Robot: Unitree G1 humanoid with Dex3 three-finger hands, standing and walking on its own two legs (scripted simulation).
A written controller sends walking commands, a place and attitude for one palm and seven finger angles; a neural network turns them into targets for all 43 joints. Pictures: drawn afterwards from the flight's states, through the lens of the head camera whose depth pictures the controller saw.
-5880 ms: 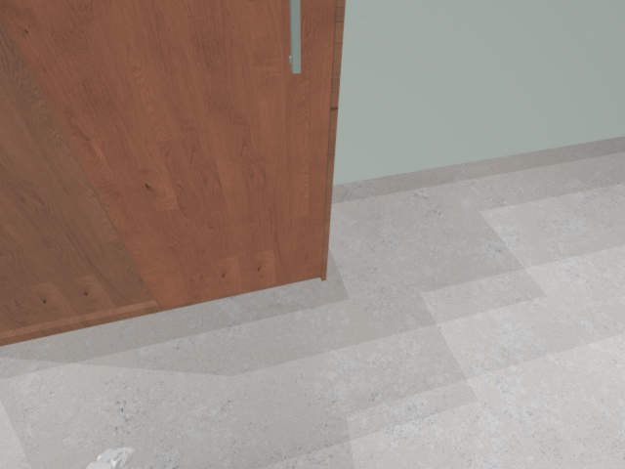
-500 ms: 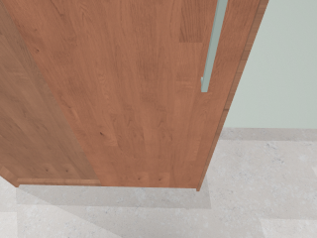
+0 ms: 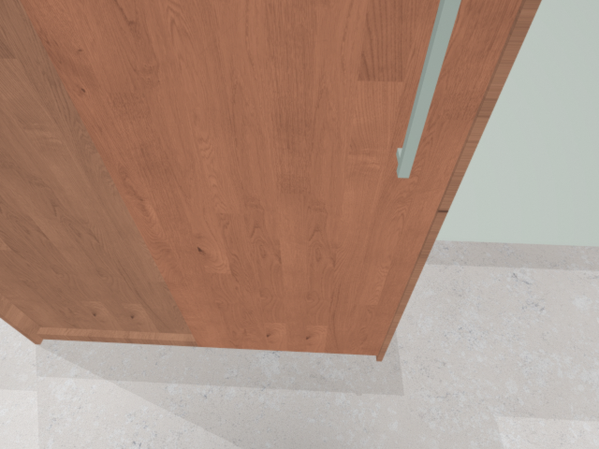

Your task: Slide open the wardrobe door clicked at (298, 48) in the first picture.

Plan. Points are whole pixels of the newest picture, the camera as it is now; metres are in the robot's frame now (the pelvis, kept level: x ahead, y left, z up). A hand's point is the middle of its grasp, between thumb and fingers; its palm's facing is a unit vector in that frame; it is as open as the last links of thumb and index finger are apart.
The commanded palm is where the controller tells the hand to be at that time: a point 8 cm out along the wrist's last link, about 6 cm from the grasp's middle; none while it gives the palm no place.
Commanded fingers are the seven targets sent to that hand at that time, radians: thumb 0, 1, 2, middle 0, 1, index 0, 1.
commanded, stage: look again from close up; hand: right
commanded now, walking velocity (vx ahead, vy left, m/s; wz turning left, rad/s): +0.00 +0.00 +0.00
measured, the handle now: (421, 90) +0.52 -0.12 +0.24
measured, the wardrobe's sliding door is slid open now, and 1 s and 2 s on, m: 0.00 0.00 0.00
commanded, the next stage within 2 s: raise the hand with hooked fingers in 0.38 s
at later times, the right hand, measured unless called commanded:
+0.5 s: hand out of the picture -0.01 -0.15 -0.18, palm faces +0.02 +0.99 -0.16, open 7.4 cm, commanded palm +0.10 -0.20 -0.07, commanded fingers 0.00 -0.85 -0.88 0.20 0.33 0.20 0.33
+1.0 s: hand (485, 441) +0.16 -0.20 -0.01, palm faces +0.23 +0.97 -0.07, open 9.1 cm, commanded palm +0.16 -0.24 +0.03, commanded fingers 0.00 -0.27 -0.63 0.25 0.70 0.25 0.70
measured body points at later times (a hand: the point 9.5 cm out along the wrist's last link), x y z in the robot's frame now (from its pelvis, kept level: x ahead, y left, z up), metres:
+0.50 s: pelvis +0.01 +0.00 +0.00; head +0.02 +0.00 +0.45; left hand -0.01 +0.22 -0.16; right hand -0.01 -0.20 -0.16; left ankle +0.03 +0.14 -0.74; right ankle +0.02 -0.05 -0.74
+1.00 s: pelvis +0.04 +0.05 -0.04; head +0.05 +0.02 +0.41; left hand +0.29 +0.28 -0.04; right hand +0.14 -0.25 +0.00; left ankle +0.04 +0.12 -0.74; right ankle +0.02 -0.05 -0.74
